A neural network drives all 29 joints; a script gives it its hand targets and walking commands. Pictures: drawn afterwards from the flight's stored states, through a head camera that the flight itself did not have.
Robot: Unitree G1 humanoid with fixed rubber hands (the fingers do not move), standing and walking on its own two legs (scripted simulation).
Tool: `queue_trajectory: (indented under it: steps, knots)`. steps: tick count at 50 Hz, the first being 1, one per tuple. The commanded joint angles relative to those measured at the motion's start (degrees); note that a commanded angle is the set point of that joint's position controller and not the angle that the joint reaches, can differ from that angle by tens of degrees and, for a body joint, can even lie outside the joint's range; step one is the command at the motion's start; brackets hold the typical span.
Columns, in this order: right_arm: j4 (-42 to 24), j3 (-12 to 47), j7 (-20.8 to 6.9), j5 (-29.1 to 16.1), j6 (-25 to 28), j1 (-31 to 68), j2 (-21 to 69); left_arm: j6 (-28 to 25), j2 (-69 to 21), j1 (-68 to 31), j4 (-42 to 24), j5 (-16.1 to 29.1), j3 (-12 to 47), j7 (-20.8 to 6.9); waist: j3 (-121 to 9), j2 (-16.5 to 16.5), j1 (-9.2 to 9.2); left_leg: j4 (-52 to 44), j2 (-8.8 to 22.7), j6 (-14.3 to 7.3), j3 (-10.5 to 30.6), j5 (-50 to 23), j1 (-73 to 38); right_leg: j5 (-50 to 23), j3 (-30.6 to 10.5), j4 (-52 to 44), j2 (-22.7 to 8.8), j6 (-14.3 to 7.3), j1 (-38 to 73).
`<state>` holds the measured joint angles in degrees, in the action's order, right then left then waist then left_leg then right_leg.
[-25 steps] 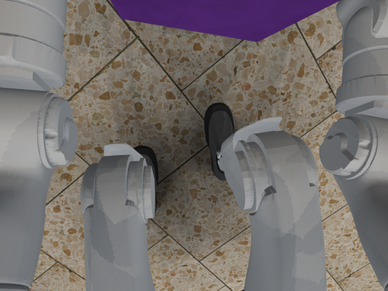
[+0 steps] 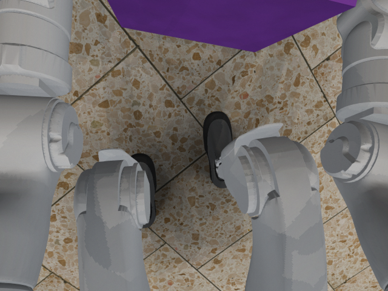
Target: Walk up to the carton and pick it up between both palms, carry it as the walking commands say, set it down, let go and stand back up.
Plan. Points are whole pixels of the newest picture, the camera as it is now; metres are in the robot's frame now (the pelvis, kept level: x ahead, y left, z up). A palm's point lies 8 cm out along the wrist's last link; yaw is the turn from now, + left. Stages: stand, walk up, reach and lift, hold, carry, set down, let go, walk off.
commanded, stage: set down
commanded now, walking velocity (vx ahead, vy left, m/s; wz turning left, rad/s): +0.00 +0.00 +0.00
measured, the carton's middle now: out of the picture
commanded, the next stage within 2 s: none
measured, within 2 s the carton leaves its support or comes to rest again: rests again in 0.38 s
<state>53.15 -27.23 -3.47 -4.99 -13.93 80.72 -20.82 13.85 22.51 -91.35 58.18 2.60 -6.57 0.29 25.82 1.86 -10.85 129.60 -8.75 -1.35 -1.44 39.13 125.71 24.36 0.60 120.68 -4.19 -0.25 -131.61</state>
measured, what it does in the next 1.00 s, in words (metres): stands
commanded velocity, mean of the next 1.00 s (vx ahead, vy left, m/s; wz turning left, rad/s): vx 0.00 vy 0.00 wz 0.00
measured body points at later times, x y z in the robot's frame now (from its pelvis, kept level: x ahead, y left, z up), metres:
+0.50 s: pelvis +0.01 +0.00 +0.00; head +0.39 -0.03 +0.21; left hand +0.61 +0.06 -0.20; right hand +0.49 -0.32 -0.20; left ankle +0.08 +0.09 -0.33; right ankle +0.15 -0.13 -0.33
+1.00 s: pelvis +0.00 -0.02 +0.00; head +0.38 -0.05 +0.22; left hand +0.61 +0.08 -0.17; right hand +0.48 -0.35 -0.18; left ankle +0.08 +0.09 -0.33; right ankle +0.15 -0.13 -0.33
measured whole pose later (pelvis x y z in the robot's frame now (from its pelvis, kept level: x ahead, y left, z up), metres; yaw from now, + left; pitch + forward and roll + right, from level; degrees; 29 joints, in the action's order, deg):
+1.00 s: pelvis +0.00 -0.02 +0.00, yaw -1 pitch +33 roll -1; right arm 50.5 -17.6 4.4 -14.9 -11.9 76.2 -24.8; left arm 15.9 30.6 -88.4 53.2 10.2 3.3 2.2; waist 30.0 0.5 -9.6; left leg 130.6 -5.3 0.0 -0.5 40.6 122.5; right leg 24.3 2.8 121.7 -3.9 -3.3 -129.9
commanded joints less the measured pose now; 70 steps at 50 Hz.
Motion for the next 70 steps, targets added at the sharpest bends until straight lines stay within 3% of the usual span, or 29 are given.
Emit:
queue_trajectory:
  steps: [1, 7, 9, 17, 19, 21, 22, 23, 25, 31, 33, 37, 41, 43, 44, 45, 46, 48, 49, 50, 53, 54, 56, 58, 61, 65, 67, 68, 70]
  knots:
    - [-3.87, 15.39, -11.12, -2.57, -0.92, 25.49, 38.51, 0.02, -43.03, -23.87, -6.69, 3.09, 14.31, -10.14, -60.84, 10.76, -5.73, -16.50, 2.51, -0.28, 4.67, -11.91, -16.95, -14.58, -0.65, -3.58, 3.86, -0.51, 35.32]
    - [-3.46, 13.51, -9.56, -2.18, 0.50, 24.59, 30.68, -0.48, -35.82, -22.61, -4.92, 2.93, 12.87, -8.32, -61.34, 11.12, -4.62, -15.78, 3.00, 0.14, 4.57, -13.10, -20.43, -14.04, -0.64, -3.48, 3.41, -0.08, 34.44]
    - [-2.56, 11.86, -8.55, -2.02, 1.21, 23.31, 27.88, -0.56, -32.91, -22.20, -4.98, 3.03, 13.77, -7.42, -62.19, 11.84, -6.56, -15.89, 3.37, 0.15, 5.00, -13.43, -22.00, -14.58, -0.33, -3.50, 3.10, 0.16, 34.50]
    - [0.58, 7.54, 2.32, -3.67, 6.78, 12.28, -2.49, -3.63, 1.24, -23.39, -11.61, 4.23, 11.32, 2.08, -73.81, 13.08, -5.92, -13.33, 4.00, 1.61, 4.45, -17.69, -28.56, -20.31, 0.11, -2.35, 3.15, 0.75, 42.75]
    - [0.36, 7.98, 4.43, -4.73, 8.52, 14.24, -5.58, -3.68, 3.85, -25.31, -11.98, 5.92, 11.24, 3.26, -78.86, 9.09, -8.11, -12.73, 4.55, 1.27, 5.84, -20.91, -31.02, -23.86, 0.46, -2.07, 2.71, 1.20, 46.68]
    - [-5.18, 8.56, 6.21, -6.56, 9.90, 15.04, -9.24, -4.23, 4.41, -25.98, -16.63, 7.77, 11.50, 3.93, -87.33, 9.18, -8.86, -10.69, 4.27, 1.38, 4.97, -24.35, -33.40, -29.95, 0.01, -1.82, 3.01, 0.50, 52.37]
    - [-8.76, 8.69, 7.14, -7.87, 10.34, 17.37, -9.78, -4.27, 5.50, -26.13, -19.64, 7.51, 11.27, 4.49, -88.89, 9.29, -6.26, -11.33, 3.77, 1.66, 4.82, -26.64, -31.36, -33.13, -0.41, -2.15, 3.29, 0.11, 54.38]
    - [-11.36, 7.50, 7.51, -7.96, 10.76, 17.53, -9.74, -4.19, 4.40, -26.00, -20.13, 8.29, 10.38, 4.47, -90.99, 8.86, -8.41, -10.94, 3.85, 1.28, 4.98, -27.20, -32.31, -35.16, -0.32, -2.47, 3.28, -0.02, 55.95]
    - [-13.18, 6.82, 8.51, -8.18, 10.71, 15.68, -11.12, -3.82, 6.66, -23.46, -19.75, 7.24, 8.44, 4.74, -94.01, 8.72, -6.45, -11.20, 3.48, 1.61, 3.98, -27.22, -28.87, -38.83, -1.17, -2.76, 3.15, -0.72, 59.79]
    - [0.39, 5.86, 7.43, -7.89, 8.38, 5.71, -11.76, -3.78, 11.23, -18.35, -12.34, 2.95, 6.46, 4.43, -83.09, 12.15, -3.77, -12.60, 4.71, 1.70, 4.32, -22.95, -29.82, -29.25, -1.19, -2.91, 2.64, 0.18, 47.90]
    - [2.16, 6.90, 7.20, -6.95, 8.70, 5.93, -12.91, -4.17, 12.64, -19.14, -10.79, 3.10, 5.70, 4.27, -80.70, 9.21, -4.25, -12.65, 5.26, 2.07, 3.14, -18.76, -22.85, -30.34, -1.96, -2.89, 2.13, -0.30, 53.15]
    - [-10.69, 5.88, 8.06, -8.66, 9.61, 9.05, -14.99, -4.34, 13.90, -21.63, -19.44, 5.61, 5.07, 3.65, -93.18, 7.14, -7.04, -11.75, 5.38, 1.00, 2.67, -20.35, -23.93, -36.98, -3.10, -3.28, 1.90, 0.11, 64.23]
    - [-21.97, 6.82, 8.34, -10.25, 7.20, 12.18, -17.56, -2.46, 16.26, -22.05, -25.79, 8.16, 5.98, 3.30, -101.72, 6.07, -5.23, -10.87, 3.95, -0.08, 1.02, -22.65, -27.88, -39.65, -2.50, -3.19, 2.79, -0.43, 68.65]
    - [-13.38, 8.26, 7.88, -10.54, 5.44, 11.99, -17.02, -1.77, 14.29, -20.49, -15.69, 8.71, 9.12, 2.15, -88.71, 7.41, -5.27, -12.34, 4.26, -1.20, 0.64, -13.20, -21.95, -28.81, -2.28, -4.37, 2.62, -0.58, 60.17]
    - [-16.19, 8.87, 7.84, -10.71, 4.92, 12.77, -17.74, -1.05, 16.14, -22.93, -20.84, 7.98, 8.71, 2.35, -92.11, 8.56, -4.01, -13.26, 4.32, -0.58, 1.66, -14.17, -28.00, -27.45, -1.94, -4.27, 2.34, -0.13, 60.56]
    - [-9.05, 8.26, 7.77, -9.89, 4.12, 10.85, -17.85, -0.64, 16.37, -20.96, -12.37, 7.65, 8.79, 1.89, -87.21, 9.59, -5.38, -12.70, 5.08, -0.22, 1.33, -10.63, -26.00, -23.03, -2.36, -4.93, 2.50, -0.67, 57.95]
    - [-9.91, 7.91, 7.77, -9.89, 3.73, 12.55, -17.98, -0.32, 16.88, -23.37, -14.06, 7.06, 8.04, 1.74, -84.73, 10.58, -3.75, -13.12, 4.99, 0.10, 1.28, -8.85, -25.10, -20.76, -3.10, -5.44, 2.16, -0.53, 57.08]
    - [-9.03, 7.61, 7.96, -7.94, 4.13, 11.26, -17.31, -0.88, 17.22, -22.11, -10.95, 7.24, 7.89, 1.29, -82.88, 8.22, -5.86, -14.17, 5.66, -0.63, 2.13, -6.17, -22.43, -19.03, -3.31, -5.78, 1.90, -0.47, 58.05]
    - [-14.49, 8.12, 8.26, -7.54, 4.20, 12.14, -18.01, -0.88, 20.23, -22.98, -16.91, 7.16, 5.58, 1.54, -90.07, 5.79, -3.95, -14.23, 5.37, -0.37, 1.74, -9.69, -25.11, -23.58, -3.34, -5.92, 2.09, 0.23, 65.39]
    - [-12.40, 7.73, 8.59, -7.41, 4.06, 11.52, -18.04, -0.96, 19.67, -22.23, -12.98, 8.28, 6.65, 1.08, -89.61, 5.67, -6.12, -14.24, 5.36, -0.41, 1.51, -9.64, -24.97, -23.41, -3.03, -6.26, 2.28, 0.23, 64.23]
    - [-14.30, 7.92, 8.69, -7.86, 3.46, 12.52, -19.93, -0.84, 22.70, -22.80, -14.11, 7.35, 4.69, 1.62, -93.88, 4.28, -4.89, -13.84, 4.76, -0.50, 0.15, -10.66, -25.85, -26.08, -2.41, -6.56, 3.03, -0.16, 66.39]
    - [-18.58, 6.92, 9.23, -7.13, 3.35, 11.63, -20.50, -0.21, 21.43, -22.50, -19.34, 9.33, 6.22, 1.58, -102.20, 2.73, -7.67, -14.57, 3.94, -0.34, 1.00, -15.04, -28.99, -32.02, -1.73, -6.21, 3.42, -0.10, 73.41]
    - [-16.94, 6.50, 9.25, -6.87, 2.31, 9.48, -19.92, 0.36, 20.39, -20.65, -16.93, 8.56, 6.39, 1.41, -98.38, 4.26, -6.41, -15.47, 4.02, -0.13, 0.20, -12.47, -28.13, -28.56, -1.26, -7.40, 3.66, -0.22, 70.07]
    - [-30.34, 5.69, 9.91, -7.69, 0.89, 10.75, -23.33, 2.06, 22.60, -20.99, -26.52, 9.97, 5.30, 2.25, -114.36, 5.13, -5.99, -16.37, 3.32, -0.22, 0.10, -18.92, -37.37, -34.68, -0.82, -7.30, 4.12, -0.36, 75.91]
    - [-34.86, 4.04, 10.24, -8.32, -2.81, 9.43, -23.57, 5.37, 22.34, -21.57, -31.13, 10.57, 3.93, 2.53, -118.57, 5.80, -6.33, -19.02, 2.88, 0.07, -0.12, -20.55, -42.71, -35.02, 0.52, -9.77, 4.94, -0.68, 76.89]
    - [-40.44, 6.34, 9.95, -9.73, -7.35, 10.38, -20.88, 9.13, 24.02, -18.73, -31.24, 10.48, -0.15, 1.81, -115.67, -1.18, -3.77, -23.20, 2.16, -0.46, -1.44, -15.67, -34.52, -34.78, -0.93, -15.18, 5.30, -0.88, 86.18]
    - [-36.88, 7.50, 9.32, -9.10, -8.15, 9.04, -16.93, 8.99, 24.10, -14.58, -25.37, 9.53, -1.96, 0.38, -108.68, -6.03, -3.10, -24.91, 2.22, -1.58, -1.32, -11.16, -24.77, -33.80, -2.06, -16.64, 4.73, -0.15, 88.56]
    - [-29.84, 8.01, 8.95, -8.92, -8.19, 6.68, -15.60, 8.59, 24.45, -14.18, -19.45, 7.36, -3.11, -0.08, -101.83, -4.88, -2.48, -26.17, 3.21, -1.85, -1.06, -6.80, -21.05, -30.29, -2.95, -17.63, 4.31, -0.45, 86.33]
    - [-30.16, 9.05, 8.65, -9.24, -8.49, 6.87, -14.70, 8.03, 24.82, -14.13, -20.56, 7.49, -3.13, -0.90, -106.91, -5.28, -1.46, -27.89, 2.77, -1.61, -1.59, -8.78, -24.81, -30.85, -3.18, -19.40, 5.01, 0.12, 89.28]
